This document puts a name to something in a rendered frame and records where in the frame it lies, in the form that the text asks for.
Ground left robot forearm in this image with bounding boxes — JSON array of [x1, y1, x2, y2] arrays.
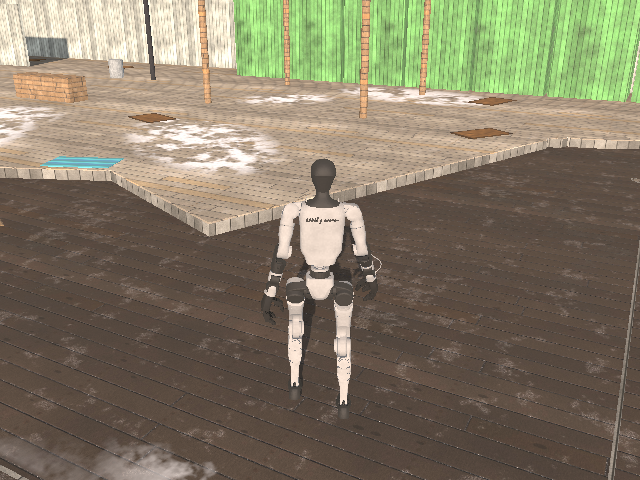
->
[[264, 243, 286, 297]]

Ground robot right thigh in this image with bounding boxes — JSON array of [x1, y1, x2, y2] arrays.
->
[[333, 281, 354, 356]]

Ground right robot forearm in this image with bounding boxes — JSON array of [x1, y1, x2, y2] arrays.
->
[[358, 241, 376, 282]]

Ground robot left hand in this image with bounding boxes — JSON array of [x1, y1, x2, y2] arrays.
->
[[261, 294, 284, 325]]

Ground robot thigh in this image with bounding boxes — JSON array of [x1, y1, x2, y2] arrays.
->
[[333, 281, 354, 356], [286, 277, 306, 338]]

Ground robot right upper arm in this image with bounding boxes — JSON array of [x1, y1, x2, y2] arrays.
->
[[343, 202, 368, 256]]

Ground robot left thigh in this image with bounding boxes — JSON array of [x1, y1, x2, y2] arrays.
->
[[286, 277, 306, 338]]

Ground robot right hand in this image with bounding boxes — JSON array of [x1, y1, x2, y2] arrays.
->
[[355, 278, 378, 301]]

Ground robot left upper arm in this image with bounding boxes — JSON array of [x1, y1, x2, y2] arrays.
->
[[277, 202, 302, 259]]

